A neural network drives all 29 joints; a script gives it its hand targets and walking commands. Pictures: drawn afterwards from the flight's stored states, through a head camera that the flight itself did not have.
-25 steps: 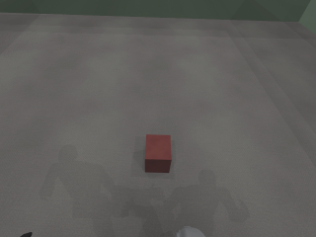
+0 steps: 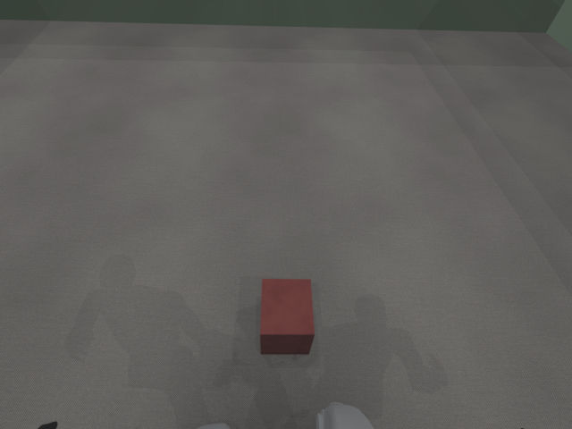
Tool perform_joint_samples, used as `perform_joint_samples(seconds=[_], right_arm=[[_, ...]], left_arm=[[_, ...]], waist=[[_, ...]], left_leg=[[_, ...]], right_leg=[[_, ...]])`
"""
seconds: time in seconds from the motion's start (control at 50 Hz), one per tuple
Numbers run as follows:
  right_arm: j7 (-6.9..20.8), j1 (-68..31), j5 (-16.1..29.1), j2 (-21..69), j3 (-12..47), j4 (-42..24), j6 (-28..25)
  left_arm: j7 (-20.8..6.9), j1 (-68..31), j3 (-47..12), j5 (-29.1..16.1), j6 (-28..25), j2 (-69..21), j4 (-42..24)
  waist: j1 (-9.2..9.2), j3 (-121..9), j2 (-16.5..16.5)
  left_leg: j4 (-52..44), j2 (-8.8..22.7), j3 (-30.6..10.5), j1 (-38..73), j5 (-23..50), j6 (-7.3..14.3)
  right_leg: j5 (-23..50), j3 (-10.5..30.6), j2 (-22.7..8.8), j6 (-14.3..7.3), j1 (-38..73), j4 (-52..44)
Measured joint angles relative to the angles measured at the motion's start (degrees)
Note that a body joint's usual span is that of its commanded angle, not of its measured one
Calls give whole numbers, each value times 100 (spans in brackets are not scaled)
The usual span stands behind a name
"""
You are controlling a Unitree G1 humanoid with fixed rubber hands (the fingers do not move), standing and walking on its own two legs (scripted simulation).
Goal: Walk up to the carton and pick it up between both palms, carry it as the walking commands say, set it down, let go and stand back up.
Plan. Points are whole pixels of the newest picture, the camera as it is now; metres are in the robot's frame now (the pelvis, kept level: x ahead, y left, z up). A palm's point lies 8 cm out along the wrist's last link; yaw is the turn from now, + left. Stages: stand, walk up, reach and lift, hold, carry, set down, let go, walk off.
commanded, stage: walk up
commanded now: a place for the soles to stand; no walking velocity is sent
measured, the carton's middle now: (285, 316) +0.56 -0.02 -0.65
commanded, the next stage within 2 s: none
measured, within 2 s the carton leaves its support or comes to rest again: neither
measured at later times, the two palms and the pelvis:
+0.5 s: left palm (103, 365) +0.23 +0.28 -0.09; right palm (535, 420) +0.17 -0.37 -0.10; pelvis +0.07 -0.04 -0.01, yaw +1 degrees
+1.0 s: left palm (67, 418) +0.16 +0.30 -0.08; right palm out of the picture +0.15 -0.35 -0.08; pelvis +0.06 -0.02 +0.02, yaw +2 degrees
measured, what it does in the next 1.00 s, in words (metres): steps on the spot: right foot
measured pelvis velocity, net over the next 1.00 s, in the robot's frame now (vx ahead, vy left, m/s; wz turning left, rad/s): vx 0.06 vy -0.02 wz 0.04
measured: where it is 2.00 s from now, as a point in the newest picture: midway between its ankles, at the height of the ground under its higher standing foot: outside the picture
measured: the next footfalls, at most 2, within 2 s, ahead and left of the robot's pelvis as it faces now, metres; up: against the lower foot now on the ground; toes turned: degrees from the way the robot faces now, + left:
right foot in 0.14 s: +0.21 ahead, -0.16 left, +0.00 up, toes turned +5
left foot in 1.66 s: +0.22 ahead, +0.07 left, +0.00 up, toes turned -4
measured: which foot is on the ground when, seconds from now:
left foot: down 0.00-1.00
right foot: up 0.00-0.12, down 0.14-1.00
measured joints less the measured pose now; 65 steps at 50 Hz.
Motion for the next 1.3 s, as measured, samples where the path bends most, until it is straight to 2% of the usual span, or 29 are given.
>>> perform_joint_samples(seconds=[0.06, 0.1, 0.14, 0.16, 0.22, 0.24, 0.26, 0.3, 0.34, 0.42, 0.5, 0.56, 0.6, 0.7, 0.9, 1.22, 1.24, 1.3], right_arm=[[-37, 64, 13, 16, 19, 20, 0], [-56, 77, 25, 16, 53, 25, 31], [-83, 96, 76, 11, 114, -1, 78], [-101, 41, 133, 28, 133, -4, 115], [-164, -251, 210, 67, 202, 47, 271], [-175, -309, 204, 96, 210, 58, 291], [-184, -343, 192, 125, 221, 84, 282], [-234, -360, 133, 245, 238, 210, 241], [-234, -385, 82, 322, 285, 304, 262], [-237, -644, 128, 337, 301, 369, 342], [-219, -834, 141, 203, 252, 409, 427], [-195, -928, 118, 119, 215, 510, 436], [-188, -919, 83, 84, 203, 577, 413], [-160, -970, 30, 116, 238, 748, 453], [-66, -918, 0, 239, 280, 1067, 475], [-22, -1047, 41, 357, 368, 1320, 472], [-14, -1055, 21, 364, 358, 1294, 449], [-19, -886, -67, 392, 287, 1206, 332]], left_arm=[[-8, -238, 15, -44, -27, -29, -25], [0, -417, 23, -94, -31, -65, -84], [24, -582, 13, -97, -54, -51, -148], [49, -682, 29, -86, -61, -46, -164], [121, -906, -33, -130, 14, -144, -150], [136, -967, -68, -130, 53, -177, -140], [144, -1027, -99, -142, 99, -203, -134], [149, -1162, -124, -187, 197, -213, -134], [169, -1220, -129, -212, 262, -275, -106], [168, -1269, -177, -153, 217, -345, 52], [177, -1378, -175, -158, 225, -345, 182], [190, -1410, -181, -143, 262, -335, 254], [182, -1427, -168, -147, 311, -342, 292], [138, -1394, -145, -104, 328, -319, 500], [44, -1268, -145, -55, 329, -417, 872], [14, -1195, -193, -97, 300, -470, 1248], [-12, -1163, -168, -68, 295, -470, 1208], [-114, -1017, -63, 52, 346, -401, 1080]], waist=[[-101, 101, -34], [-150, 196, -6], [-193, 243, -5], [-184, 309, -1], [-137, 469, 137], [-130, 459, 167], [-137, 431, 181], [-108, 409, 31], [-64, 385, -23], [-115, 352, 106], [-121, 351, 105], [-79, 341, 60], [-58, 327, 77], [-2, 299, 230], [35, 42, 192], [87, -53, 212], [91, -65, 219], [72, -199, 174]], left_leg=[[-142, 83, 13, 250, -87, -100], [-120, 170, -13, 332, -186, -164], [212, 235, -52, 213, -347, -212], [574, 275, -92, 45, -267, -200], [1234, 226, -450, -250, -858, -109], [1101, 205, -487, -261, -967, -82], [740, 184, -475, -207, -775, -56], [479, 57, -397, -118, -421, -176], [496, 43, -364, -53, -454, -297], [457, 169, -476, -58, -477, -358], [428, 81, -505, -86, -440, -203], [306, -10, -447, -57, -345, -327], [256, -48, -450, -61, -283, -333], [232, 81, -546, -23, -238, -331], [-402, -29, -580, 187, 143, -245], [-1231, -78, -629, 575, 503, -275], [-1239, -71, -631, 593, 483, -255], [-1263, -76, -688, 697, 206, -167]], right_leg=[[269, -219, -80, -1, -143, -596], [728, -313, -59, -69, -56, -1289], [1569, -269, -6, -247, 131, -2026], [1578, -259, 17, -158, 87, -1928], [1142, -287, 147, 67, 46, -1625], [1067, -298, 159, 86, 30, -1582], [1001, -312, 147, 99, -3, -1512], [839, -240, 11, 124, -74, -1264], [773, -192, 1, 107, -26, -1237], [814, -335, 105, 69, 76, -1434], [791, -379, 6, 41, 56, -1400], [821, -317, -96, 88, 23, -1395], [868, -316, -135, 128, 30, -1440], [1050, -434, -11, 123, 214, -1731], [1353, -462, -85, 117, 464, -2329], [1675, -410, -39, 223, 906, -3171], [1543, -404, -24, 199, 900, -3121], [410, -289, 69, 104, 810, -2630]])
